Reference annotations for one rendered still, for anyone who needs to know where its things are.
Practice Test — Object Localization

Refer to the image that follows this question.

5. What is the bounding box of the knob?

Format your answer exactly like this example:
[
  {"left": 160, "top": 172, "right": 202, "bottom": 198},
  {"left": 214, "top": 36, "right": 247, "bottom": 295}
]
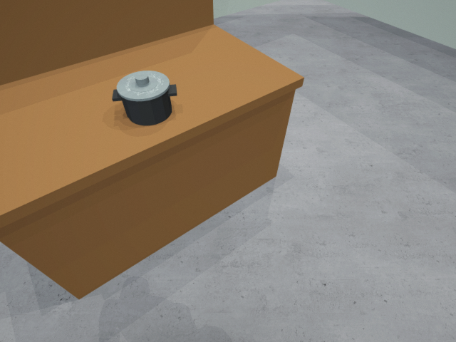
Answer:
[{"left": 135, "top": 73, "right": 149, "bottom": 86}]

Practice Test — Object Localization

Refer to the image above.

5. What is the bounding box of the pot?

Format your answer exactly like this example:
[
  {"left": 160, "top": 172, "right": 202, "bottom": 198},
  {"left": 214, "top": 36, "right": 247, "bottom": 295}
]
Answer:
[{"left": 112, "top": 84, "right": 177, "bottom": 125}]

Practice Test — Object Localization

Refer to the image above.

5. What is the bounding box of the lid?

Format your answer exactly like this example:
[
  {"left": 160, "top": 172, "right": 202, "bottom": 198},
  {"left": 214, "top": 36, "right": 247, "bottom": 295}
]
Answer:
[{"left": 117, "top": 71, "right": 170, "bottom": 101}]

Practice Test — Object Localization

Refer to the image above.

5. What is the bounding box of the table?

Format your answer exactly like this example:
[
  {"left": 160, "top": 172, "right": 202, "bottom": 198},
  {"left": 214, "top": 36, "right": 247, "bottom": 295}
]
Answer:
[{"left": 0, "top": 0, "right": 304, "bottom": 299}]

